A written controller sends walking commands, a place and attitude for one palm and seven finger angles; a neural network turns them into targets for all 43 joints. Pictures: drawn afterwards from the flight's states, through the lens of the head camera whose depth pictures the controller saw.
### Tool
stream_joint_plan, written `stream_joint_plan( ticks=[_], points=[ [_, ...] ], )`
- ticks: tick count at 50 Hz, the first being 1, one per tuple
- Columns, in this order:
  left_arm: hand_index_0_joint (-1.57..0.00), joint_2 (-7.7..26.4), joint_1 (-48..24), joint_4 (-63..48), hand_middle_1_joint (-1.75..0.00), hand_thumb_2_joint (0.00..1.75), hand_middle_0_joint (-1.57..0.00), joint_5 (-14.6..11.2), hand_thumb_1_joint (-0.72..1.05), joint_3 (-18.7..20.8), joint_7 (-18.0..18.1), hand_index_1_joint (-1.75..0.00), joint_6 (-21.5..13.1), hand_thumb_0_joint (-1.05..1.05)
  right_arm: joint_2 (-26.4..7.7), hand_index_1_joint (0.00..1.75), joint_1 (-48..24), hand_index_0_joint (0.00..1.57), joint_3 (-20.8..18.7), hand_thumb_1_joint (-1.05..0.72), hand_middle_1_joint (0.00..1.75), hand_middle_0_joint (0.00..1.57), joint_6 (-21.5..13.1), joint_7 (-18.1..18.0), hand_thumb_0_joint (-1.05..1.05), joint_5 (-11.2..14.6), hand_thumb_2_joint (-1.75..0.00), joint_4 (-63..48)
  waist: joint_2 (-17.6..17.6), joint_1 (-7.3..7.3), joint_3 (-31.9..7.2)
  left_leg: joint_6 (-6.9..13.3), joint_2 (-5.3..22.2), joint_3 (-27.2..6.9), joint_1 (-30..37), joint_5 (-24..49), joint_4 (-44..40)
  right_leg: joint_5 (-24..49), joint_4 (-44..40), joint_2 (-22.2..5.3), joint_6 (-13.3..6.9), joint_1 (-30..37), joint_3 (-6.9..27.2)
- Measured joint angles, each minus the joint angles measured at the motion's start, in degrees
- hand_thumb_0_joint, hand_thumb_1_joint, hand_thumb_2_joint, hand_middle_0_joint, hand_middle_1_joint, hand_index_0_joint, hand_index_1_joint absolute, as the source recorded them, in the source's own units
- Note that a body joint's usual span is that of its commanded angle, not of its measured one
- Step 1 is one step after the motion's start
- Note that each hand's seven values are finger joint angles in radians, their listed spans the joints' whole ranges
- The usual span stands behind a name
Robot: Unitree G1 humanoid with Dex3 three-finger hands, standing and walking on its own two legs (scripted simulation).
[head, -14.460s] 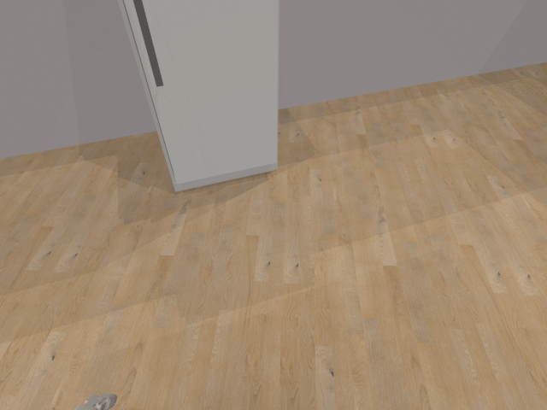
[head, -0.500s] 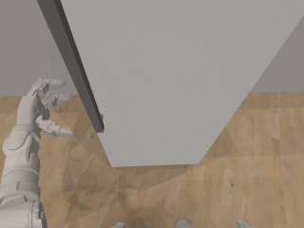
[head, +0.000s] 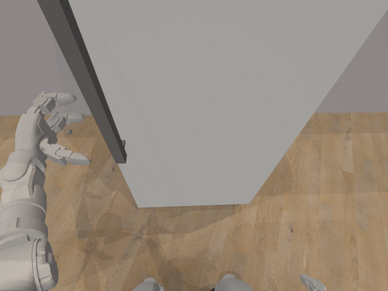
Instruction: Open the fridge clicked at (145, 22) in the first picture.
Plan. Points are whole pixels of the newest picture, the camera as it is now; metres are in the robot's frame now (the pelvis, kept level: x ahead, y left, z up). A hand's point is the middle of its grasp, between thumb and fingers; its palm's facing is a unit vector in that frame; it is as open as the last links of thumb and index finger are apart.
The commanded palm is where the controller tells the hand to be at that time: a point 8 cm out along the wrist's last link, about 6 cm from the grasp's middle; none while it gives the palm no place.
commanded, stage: move the hooked fingers beside the handle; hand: left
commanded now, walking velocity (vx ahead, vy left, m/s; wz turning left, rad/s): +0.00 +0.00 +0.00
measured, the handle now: (94, 83) +0.46 +0.19 +0.16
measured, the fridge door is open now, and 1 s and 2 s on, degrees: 0 0 0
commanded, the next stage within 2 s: feel for the door with the fingertips in 1.16 s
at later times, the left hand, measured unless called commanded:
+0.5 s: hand (61, 131) +0.41 +0.26 +0.08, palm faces +0.03 -1.00 +0.01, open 14.0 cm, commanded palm +0.37 +0.31 +0.08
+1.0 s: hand (64, 130) +0.41 +0.26 +0.08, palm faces +0.04 -1.00 +0.00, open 14.0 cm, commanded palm +0.38 +0.31 +0.08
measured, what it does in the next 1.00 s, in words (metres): stands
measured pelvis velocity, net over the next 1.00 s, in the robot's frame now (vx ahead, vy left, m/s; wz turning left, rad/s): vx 0.00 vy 0.01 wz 0.01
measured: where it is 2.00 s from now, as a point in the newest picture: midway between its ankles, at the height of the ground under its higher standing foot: outside the picture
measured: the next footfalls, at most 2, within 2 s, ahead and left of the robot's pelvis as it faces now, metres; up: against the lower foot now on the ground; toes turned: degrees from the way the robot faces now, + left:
none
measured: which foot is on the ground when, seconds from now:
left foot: down 0.00-1.00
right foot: down 0.00-1.00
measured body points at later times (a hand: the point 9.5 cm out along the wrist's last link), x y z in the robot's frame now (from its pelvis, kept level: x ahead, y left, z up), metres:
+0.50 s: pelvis +0.01 +0.01 +0.00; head +0.08 +0.03 +0.45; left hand +0.40 +0.32 +0.08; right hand +0.10 -0.26 -0.10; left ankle +0.00 +0.11 -0.70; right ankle +0.03 -0.12 -0.70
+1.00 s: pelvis +0.00 +0.01 +0.00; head +0.07 +0.03 +0.45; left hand +0.40 +0.31 +0.09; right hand +0.10 -0.25 -0.10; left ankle +0.00 +0.11 -0.70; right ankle +0.03 -0.12 -0.70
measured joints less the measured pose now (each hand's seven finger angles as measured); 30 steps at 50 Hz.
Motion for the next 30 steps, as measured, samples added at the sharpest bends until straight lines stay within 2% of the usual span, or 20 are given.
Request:
stream_joint_plan(
  ticks=[6, 11, 14, 17, 21, 26, 30],
  points=[
    [-0.30, 2.0, 2.8, -2.2, -1.20, 0.30, -0.31, -1.8, -0.49, 3.3, -1.9, -1.20, -1.3, -0.01, 0.2, 0.30, 1.8, 0.20, -0.2, -0.90, 0.30, 0.20, 0.6, 0.0, 0.01, 0.2, -0.90, 0.3, 0.2, 0.17, -0.2, -0.2, 0.6, 0.2, 0.9, -0.3, -0.4, 0.0, -0.8, 0.6, -0.1, 0.8, 0.2],
    [-0.30, 3.7, 2.3, 0.6, -1.20, 0.30, -0.30, -3.7, -0.50, 1.4, -5.2, -1.20, 0.2, -0.01, -0.3, 0.30, 2.7, 0.20, -0.1, -0.90, 0.30, 0.20, 0.8, -0.3, 0.01, 0.8, -0.90, 1.0, 0.5, 0.87, -0.7, -0.1, 0.3, -0.5, 0.7, -0.3, -0.5, -0.1, -1.2, 0.4, 0.0, 1.2, -0.4],
    [-0.30, 3.0, 2.1, 0.3, -1.20, 0.30, -0.30, -3.7, -0.50, -0.3, -5.9, -1.20, 0.8, -0.01, -0.6, 0.30, 2.3, 0.20, -0.4, -0.90, 0.30, 0.20, 0.6, -0.4, 0.01, 0.7, -0.90, 1.1, 0.5, 1.20, -0.4, 0.1, 0.0, -0.8, -0.1, -0.4, -0.1, -0.1, -1.0, 0.1, 0.1, 0.7, -0.7],
    [-0.30, 0.8, 2.7, -2.0, -1.20, 0.30, -0.30, -3.7, -0.50, -1.2, -5.3, -1.20, 0.0, -0.01, -0.7, 0.30, 1.5, 0.20, -0.8, -0.90, 0.30, 0.20, 0.4, -0.4, 0.01, 0.5, -0.90, 1.0, 0.5, 1.41, -0.4, 0.3, -0.1, -0.8, -0.4, -0.5, 0.3, -0.2, -0.7, -0.1, 0.3, 0.4, -0.7],
    [-0.30, -1.4, 2.6, -3.9, -1.20, 0.30, -0.30, -3.1, -0.50, -0.6, -3.5, -1.20, -0.8, -0.01, -0.2, 0.30, 0.3, 0.20, -0.6, -0.90, 0.30, 0.20, 0.3, -0.3, 0.01, 0.3, -0.90, 0.9, 0.0, 1.06, -0.6, 0.4, -0.2, -0.5, -0.1, -0.7, 0.4, -0.3, -0.5, -0.1, 0.5, 0.5, -0.4],
    [-0.30, -0.3, 3.6, -4.8, -1.20, 0.30, -0.31, -1.6, -0.50, 0.7, -1.5, -1.20, 0.4, -0.01, 0.7, 0.30, -0.3, 0.20, -0.2, -0.90, 0.30, 0.20, 0.3, 0.1, 0.01, 0.2, -0.90, -0.7, -0.1, 0.28, -1.1, 0.5, -0.1, 0.0, 0.7, -0.9, 0.0, -0.2, -1.0, 0.1, 0.6, 1.1, 0.2],
    [-0.30, 0.2, 6.3, -7.0, -1.20, 0.30, -0.30, -2.8, -0.50, 0.2, -1.7, -1.20, 1.3, -0.01, 0.8, 0.30, 0.5, 0.20, -0.2, -0.90, 0.30, 0.20, 0.3, 0.5, 0.01, 0.4, -0.90, -1.6, 0.7, 0.86, -1.5, 0.7, 0.0, 0.4, 1.6, -0.8, -0.6, 0.1, -1.8, 0.1, 0.9, 2.0, 0.5]
  ],
)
